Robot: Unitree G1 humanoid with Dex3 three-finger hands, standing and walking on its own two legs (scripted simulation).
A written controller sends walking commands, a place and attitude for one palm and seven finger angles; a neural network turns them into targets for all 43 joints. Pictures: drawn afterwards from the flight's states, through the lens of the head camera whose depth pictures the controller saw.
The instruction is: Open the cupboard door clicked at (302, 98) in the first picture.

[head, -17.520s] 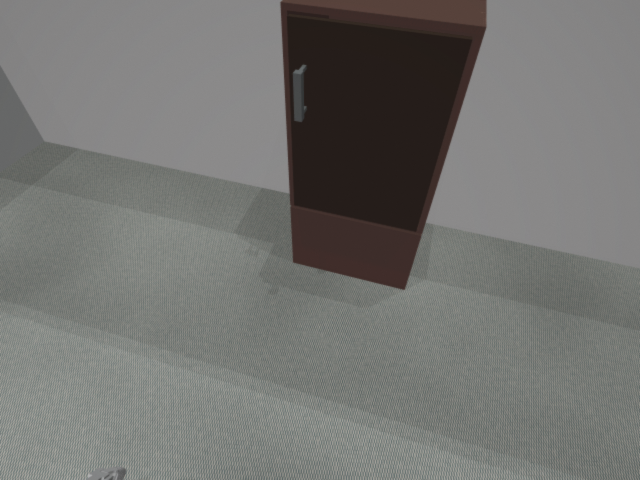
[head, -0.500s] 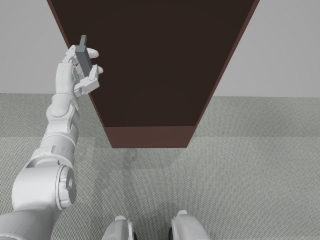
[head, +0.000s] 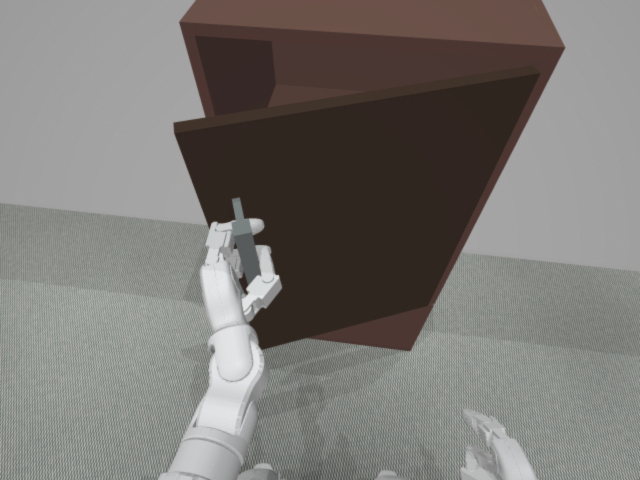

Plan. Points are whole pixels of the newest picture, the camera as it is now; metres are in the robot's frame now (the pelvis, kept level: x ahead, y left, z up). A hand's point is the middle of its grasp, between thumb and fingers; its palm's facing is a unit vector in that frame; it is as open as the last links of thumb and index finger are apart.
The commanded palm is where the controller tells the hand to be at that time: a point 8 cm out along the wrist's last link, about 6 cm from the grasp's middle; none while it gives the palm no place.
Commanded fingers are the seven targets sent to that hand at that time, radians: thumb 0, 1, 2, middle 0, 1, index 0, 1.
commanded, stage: pull the door open along its arc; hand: left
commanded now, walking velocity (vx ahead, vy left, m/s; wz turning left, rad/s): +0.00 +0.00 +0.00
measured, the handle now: (247, 245) +0.40 +0.12 +0.06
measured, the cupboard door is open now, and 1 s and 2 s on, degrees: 23 39 42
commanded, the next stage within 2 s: open thumb and fingers to let go in 0.36 s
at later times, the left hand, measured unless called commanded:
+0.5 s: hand (316, 354) +0.25 +0.02 +0.06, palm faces +0.19 -0.98 -0.03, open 6.0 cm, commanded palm +0.21 +0.07 +0.06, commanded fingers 0.00 0.69 0.81 -0.38 -1.33 -0.38 -1.33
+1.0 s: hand (302, 344) +0.26 +0.03 +0.06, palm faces +0.26 -0.96 -0.02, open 12.8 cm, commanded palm +0.22 +0.06 +0.06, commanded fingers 0.00 -0.50 0.30 -0.25 -0.90 -0.25 -0.90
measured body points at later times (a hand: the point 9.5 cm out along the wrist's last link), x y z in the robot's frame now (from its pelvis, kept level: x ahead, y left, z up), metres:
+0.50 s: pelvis +0.00 -0.03 +0.01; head +0.02 -0.05 +0.45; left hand +0.24 +0.07 +0.07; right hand +0.18 -0.24 -0.08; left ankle +0.01 +0.12 -0.68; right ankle +0.00 -0.11 -0.68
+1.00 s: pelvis +0.00 -0.03 +0.00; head +0.03 -0.05 +0.45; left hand +0.24 +0.08 +0.06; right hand +0.17 -0.24 -0.10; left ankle +0.01 +0.12 -0.68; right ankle +0.00 -0.11 -0.68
